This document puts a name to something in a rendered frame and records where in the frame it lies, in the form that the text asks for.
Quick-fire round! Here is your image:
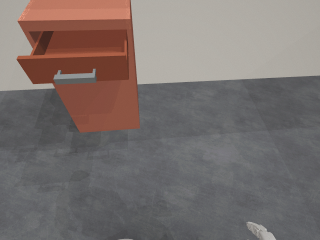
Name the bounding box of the cabinet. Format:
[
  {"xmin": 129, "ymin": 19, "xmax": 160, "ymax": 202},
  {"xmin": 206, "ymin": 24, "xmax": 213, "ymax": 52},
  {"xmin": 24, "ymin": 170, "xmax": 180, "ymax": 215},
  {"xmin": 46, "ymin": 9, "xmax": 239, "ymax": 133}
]
[{"xmin": 17, "ymin": 0, "xmax": 140, "ymax": 133}]

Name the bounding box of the handle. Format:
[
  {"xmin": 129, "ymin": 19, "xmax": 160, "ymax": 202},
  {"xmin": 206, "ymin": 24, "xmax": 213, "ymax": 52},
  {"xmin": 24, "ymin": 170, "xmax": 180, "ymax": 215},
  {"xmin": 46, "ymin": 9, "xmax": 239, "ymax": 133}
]
[{"xmin": 53, "ymin": 68, "xmax": 97, "ymax": 85}]

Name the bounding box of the robot right hand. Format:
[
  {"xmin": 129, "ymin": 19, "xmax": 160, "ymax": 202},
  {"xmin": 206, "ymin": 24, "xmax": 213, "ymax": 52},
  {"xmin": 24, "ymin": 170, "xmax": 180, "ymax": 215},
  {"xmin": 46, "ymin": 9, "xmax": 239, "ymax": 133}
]
[{"xmin": 246, "ymin": 222, "xmax": 276, "ymax": 240}]

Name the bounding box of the drawer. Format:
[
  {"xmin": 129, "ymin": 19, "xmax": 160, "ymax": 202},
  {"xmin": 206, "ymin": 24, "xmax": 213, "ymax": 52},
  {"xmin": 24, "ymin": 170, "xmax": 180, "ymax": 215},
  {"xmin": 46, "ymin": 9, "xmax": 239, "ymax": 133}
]
[{"xmin": 16, "ymin": 29, "xmax": 129, "ymax": 84}]

